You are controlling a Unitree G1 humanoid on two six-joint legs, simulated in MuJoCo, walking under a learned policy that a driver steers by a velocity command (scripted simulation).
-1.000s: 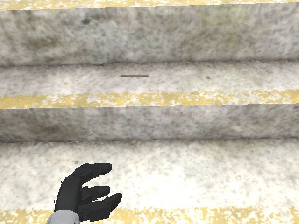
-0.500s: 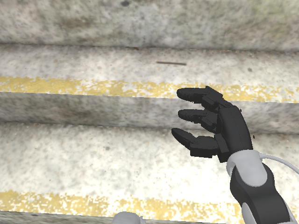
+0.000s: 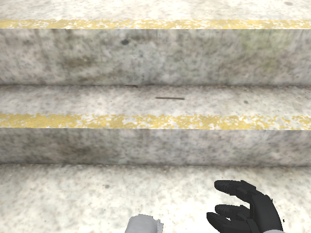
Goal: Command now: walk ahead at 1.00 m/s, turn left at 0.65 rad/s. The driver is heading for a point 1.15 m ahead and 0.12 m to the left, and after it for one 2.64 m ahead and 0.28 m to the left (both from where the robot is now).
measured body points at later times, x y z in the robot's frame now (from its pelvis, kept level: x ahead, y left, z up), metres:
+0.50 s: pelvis +0.10 +0.08 +0.14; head +0.12 +0.03 +0.59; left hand +0.25 +0.36 +0.11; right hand +0.30 -0.11 +0.00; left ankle +0.12 +0.17 -0.49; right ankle +0.00 -0.10 -0.43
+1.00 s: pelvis +0.16 -0.06 +0.23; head +0.16 -0.06 +0.68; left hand +0.48 +0.04 +0.22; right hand +0.08 -0.27 +0.08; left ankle +0.12 +0.16 -0.49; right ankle +0.21 -0.21 -0.34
